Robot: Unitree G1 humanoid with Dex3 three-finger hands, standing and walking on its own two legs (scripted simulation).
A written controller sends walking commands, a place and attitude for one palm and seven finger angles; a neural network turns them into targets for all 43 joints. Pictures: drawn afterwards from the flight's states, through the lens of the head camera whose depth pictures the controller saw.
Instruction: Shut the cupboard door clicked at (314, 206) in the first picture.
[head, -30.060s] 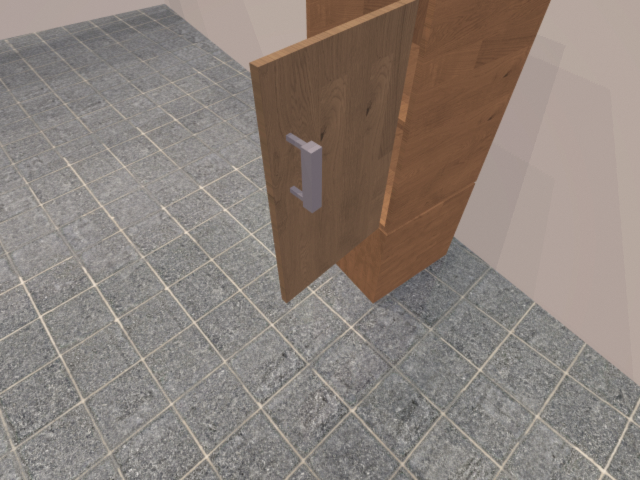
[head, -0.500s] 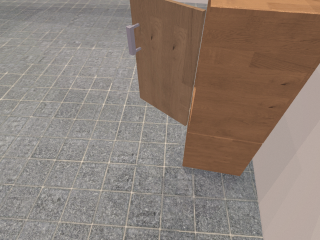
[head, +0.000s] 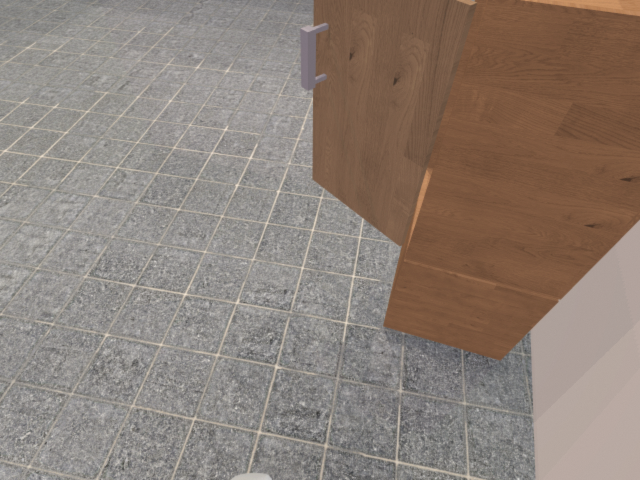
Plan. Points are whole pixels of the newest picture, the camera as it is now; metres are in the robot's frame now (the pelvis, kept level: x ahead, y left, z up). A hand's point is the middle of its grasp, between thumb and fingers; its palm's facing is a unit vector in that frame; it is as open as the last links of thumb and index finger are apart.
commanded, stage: walk to a spot facing it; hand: left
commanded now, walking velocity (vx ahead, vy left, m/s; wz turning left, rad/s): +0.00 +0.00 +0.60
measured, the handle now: (315, 56) +0.93 +0.05 +0.06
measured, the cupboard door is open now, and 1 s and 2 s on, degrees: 60 60 60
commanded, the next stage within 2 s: none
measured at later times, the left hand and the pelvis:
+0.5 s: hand out of the picture +0.00 +0.23 -0.15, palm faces +0.33 -0.89 -0.31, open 7.4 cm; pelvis -0.01 +0.00 +0.00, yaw +19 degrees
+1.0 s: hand out of the picture -0.06 +0.22 -0.15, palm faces +0.63 -0.71 -0.31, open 7.4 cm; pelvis +0.01 -0.01 -0.01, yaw +40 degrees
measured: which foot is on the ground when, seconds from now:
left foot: down 0.00-0.38, up 0.40-0.64, down 0.66-0.94, up 0.96-1.00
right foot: down 0.00-0.10, up 0.12-0.36, down 0.38-0.66, up 0.68-0.92, down 0.94-1.00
